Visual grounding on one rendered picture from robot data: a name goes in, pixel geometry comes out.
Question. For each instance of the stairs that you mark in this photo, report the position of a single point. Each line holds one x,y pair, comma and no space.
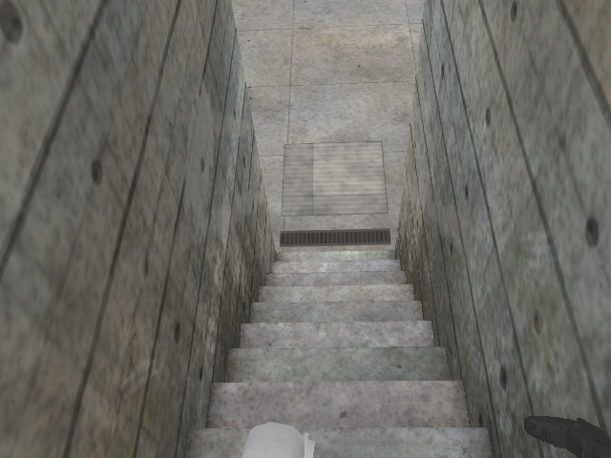
337,347

